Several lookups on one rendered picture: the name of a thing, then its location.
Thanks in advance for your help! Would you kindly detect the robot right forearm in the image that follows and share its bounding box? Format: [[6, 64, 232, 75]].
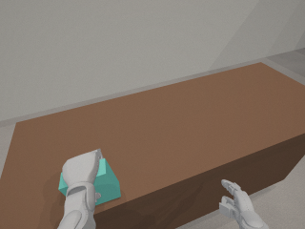
[[238, 210, 270, 229]]

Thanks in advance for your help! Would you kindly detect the left robot hand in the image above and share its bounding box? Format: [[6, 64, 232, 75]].
[[62, 148, 104, 202]]

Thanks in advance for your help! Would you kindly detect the right robot hand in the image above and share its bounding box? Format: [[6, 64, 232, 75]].
[[219, 179, 255, 224]]

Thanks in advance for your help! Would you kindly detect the robot left forearm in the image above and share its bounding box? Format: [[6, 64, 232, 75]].
[[57, 181, 96, 229]]

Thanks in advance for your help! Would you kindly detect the sponge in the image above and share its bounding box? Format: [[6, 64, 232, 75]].
[[58, 158, 121, 206]]

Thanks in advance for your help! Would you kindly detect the table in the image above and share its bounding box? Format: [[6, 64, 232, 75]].
[[0, 62, 305, 229]]

